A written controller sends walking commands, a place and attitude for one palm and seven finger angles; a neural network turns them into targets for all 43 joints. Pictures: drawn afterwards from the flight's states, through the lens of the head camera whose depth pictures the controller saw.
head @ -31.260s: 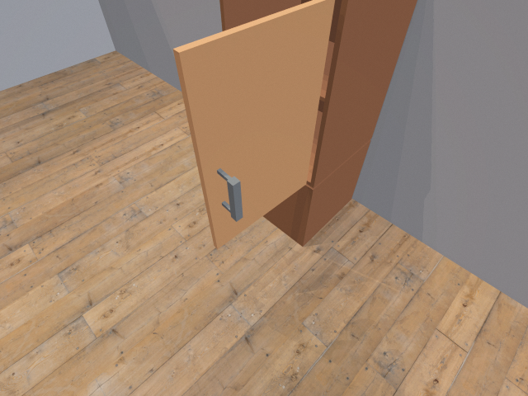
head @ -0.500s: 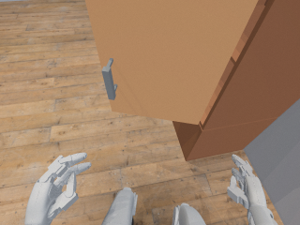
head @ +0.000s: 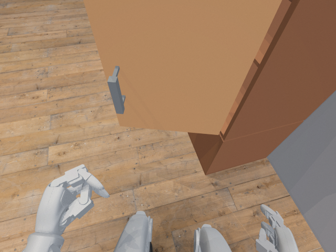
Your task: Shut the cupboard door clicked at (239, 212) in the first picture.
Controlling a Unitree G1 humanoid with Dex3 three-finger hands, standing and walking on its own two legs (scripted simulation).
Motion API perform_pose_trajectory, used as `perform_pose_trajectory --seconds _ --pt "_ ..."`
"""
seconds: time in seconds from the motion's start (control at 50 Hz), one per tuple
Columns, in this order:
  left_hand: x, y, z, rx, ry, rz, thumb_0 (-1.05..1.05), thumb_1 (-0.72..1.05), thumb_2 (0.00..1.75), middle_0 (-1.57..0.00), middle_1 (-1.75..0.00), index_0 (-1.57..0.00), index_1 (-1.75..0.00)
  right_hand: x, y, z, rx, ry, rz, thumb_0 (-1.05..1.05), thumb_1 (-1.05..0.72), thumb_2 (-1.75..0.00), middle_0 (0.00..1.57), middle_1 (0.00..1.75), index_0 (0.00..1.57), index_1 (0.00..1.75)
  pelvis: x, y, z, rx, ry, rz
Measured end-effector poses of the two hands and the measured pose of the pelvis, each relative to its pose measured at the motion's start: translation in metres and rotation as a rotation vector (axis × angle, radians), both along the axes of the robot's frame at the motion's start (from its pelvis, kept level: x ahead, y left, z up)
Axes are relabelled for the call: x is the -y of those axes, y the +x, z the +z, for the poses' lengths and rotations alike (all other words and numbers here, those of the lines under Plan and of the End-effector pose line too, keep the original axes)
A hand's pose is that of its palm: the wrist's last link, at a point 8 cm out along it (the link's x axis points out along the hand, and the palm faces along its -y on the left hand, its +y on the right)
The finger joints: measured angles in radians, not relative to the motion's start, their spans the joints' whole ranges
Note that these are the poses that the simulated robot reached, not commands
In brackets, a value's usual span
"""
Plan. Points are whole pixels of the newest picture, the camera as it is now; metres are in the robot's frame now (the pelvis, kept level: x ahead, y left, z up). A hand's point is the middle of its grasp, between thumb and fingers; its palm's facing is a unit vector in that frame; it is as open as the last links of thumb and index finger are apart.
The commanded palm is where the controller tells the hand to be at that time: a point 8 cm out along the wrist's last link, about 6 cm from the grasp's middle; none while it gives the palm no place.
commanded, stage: raise the hand and make a fist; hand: left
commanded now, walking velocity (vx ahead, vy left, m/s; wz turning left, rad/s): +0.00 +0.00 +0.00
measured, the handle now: (118, 91) +0.53 +0.19 +0.02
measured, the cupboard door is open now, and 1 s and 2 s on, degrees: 69 69 69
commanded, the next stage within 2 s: bring the fist close to the handle in 0.90 s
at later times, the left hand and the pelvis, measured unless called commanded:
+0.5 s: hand (85, 192) +0.23 +0.19 +0.06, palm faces -0.01 -1.00 -0.03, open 3.1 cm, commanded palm +0.21 +0.23 +0.05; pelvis +0.01 -0.01 +0.00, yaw +0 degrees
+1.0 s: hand (97, 196) +0.23 +0.17 +0.04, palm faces -0.05 -1.00 -0.02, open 3.1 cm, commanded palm +0.21 +0.22 +0.05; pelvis +0.01 -0.01 +0.00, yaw +0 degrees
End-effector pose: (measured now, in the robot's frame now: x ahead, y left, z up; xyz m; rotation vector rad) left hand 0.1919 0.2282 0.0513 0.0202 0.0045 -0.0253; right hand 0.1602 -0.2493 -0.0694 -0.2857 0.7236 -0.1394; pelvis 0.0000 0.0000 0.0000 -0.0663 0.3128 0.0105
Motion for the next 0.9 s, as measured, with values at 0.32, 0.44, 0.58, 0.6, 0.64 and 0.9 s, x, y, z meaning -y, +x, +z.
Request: perform_pose_trajectory --seconds 0.32,0.44,0.58,0.6,0.64,0.9 --pt "-0.012 0.005 0.005 -0.04 0.006 0.037 0.02 0.9 0.9 -1.23 -1.43 -1.24 -1.43 -0.039 0.049 0.021 0.109 0.07 0.095 0.01 -0.91 -0.9 0.2 0.3 0.2 0.3 -0.001 0.007 0.006 0.004 -0.008 0.009" --pt "-0.002 0.011 -0.011 -0.104 -0.007 -0.038 0.02 0.9 0.9 -1.28 -1.48 -1.28 -1.48 -0.03 0.041 0.016 0.078 0.047 0.08 0.01 -0.9 -0.89 0.21 0.3 0.2 0.3 0.003 0.008 0.004 -0.005 -0.006 0.0" --pt "-0.018 0.02 0.017 0.039 0.027 0.049 0.02 0.9 0.9 -1.29 -1.5 -1.3 -1.49 -0.013 0.026 0.005 0.021 0.039 0.043 0.01 -0.91 -0.9 0.21 0.3 0.2 0.3 0.007 0.01 0.002 -0.007 -0.008 0.002" --pt "-0.016 0.02 0.014 0.02 0.024 0.04 0.02 0.9 0.9 -1.29 -1.5 -1.3 -1.49 -0.011 0.025 0.004 0.016 0.042 0.036 0.01 -0.91 -0.9 0.21 0.3 0.2 0.3 0.007 0.011 0.002 -0.008 -0.006 0.002" --pt "-0.009 0.021 0.004 -0.04 0.012 0.007 0.02 0.9 0.9 -1.29 -1.5 -1.3 -1.49 -0.008 0.022 0.003 0.013 0.045 0.021 0.01 -0.91 -0.9 0.21 0.3 0.2 0.3 0.007 0.011 0.003 -0.009 -0.002 0.0" --pt "-0.004 0.02 0.013 0.039 0.022 0.043 0.02 0.9 0.9 -1.3 -1.5 -1.3 -1.5 0.002 0.021 0.001 0.022 0.039 0.01 0.01 -0.91 -0.9 0.2 0.3 0.2 0.3 0.014 0.009 -0.001 -0.008 0.008 -0.006"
